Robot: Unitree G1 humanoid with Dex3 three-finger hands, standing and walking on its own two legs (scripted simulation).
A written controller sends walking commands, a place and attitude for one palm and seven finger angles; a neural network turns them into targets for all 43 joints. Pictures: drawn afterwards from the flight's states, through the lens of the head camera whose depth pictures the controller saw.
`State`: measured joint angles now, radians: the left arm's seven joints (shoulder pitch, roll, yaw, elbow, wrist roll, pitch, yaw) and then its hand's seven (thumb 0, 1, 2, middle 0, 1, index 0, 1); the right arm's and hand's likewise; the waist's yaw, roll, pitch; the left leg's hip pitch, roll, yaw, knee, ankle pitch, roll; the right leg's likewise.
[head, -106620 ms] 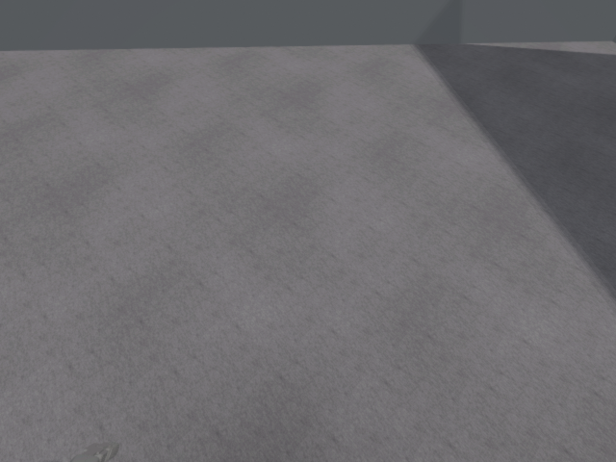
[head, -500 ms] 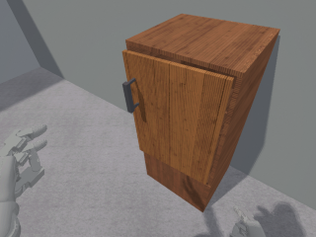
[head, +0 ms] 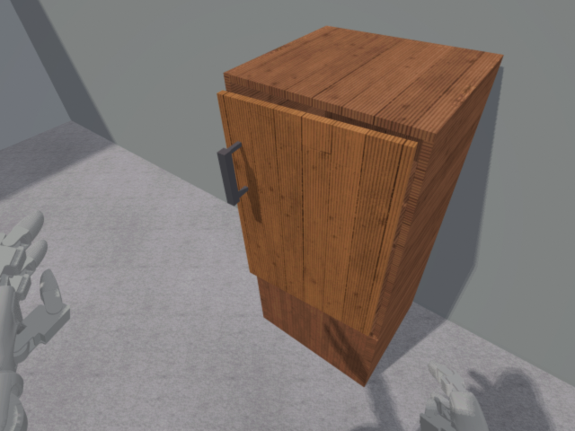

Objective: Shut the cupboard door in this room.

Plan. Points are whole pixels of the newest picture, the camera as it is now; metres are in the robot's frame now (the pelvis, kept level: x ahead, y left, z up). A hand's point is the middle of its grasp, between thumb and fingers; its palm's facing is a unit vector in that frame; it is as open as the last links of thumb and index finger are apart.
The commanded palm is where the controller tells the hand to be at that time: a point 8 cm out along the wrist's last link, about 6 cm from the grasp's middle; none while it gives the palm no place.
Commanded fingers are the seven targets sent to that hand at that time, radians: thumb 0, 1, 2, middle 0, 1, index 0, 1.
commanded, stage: step back with the hand held close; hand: left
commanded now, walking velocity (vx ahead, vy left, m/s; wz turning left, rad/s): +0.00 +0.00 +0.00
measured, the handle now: (235, 173) +0.63 +0.20 +0.01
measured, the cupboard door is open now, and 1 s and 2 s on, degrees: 4 4 4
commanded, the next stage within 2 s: stop stepping back and stand still in 1.56 s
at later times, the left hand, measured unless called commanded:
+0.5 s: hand (27, 329) +0.17 +0.29 +0.16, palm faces +0.37 -0.78 -0.49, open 7.4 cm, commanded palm +0.11 +0.33 +0.17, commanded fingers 0.00 0.90 0.90 -0.20 -0.30 -0.20 -0.30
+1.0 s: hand out of the picture +0.08 +0.30 +0.16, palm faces +0.48 -0.77 -0.41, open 7.4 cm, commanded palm +0.02 +0.34 +0.17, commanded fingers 0.00 0.90 0.90 -0.20 -0.30 -0.20 -0.30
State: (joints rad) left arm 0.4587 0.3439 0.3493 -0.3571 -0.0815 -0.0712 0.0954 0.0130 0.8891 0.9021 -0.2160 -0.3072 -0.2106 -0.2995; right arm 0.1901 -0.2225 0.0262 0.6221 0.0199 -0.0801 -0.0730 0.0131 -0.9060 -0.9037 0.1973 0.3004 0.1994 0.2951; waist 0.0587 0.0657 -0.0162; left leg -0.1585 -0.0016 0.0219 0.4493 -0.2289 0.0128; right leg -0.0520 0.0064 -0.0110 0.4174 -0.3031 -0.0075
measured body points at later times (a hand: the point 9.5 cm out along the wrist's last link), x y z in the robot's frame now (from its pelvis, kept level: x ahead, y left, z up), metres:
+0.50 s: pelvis -0.04 +0.03 +0.00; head -0.03 +0.03 +0.45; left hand +0.14 +0.33 +0.18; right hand +0.14 -0.21 -0.09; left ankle +0.01 +0.11 -0.74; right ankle -0.04 -0.11 -0.74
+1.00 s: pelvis -0.11 +0.04 -0.02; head -0.10 +0.05 +0.43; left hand +0.05 +0.34 +0.18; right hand +0.06 -0.20 -0.10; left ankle +0.01 +0.11 -0.74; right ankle -0.05 -0.11 -0.74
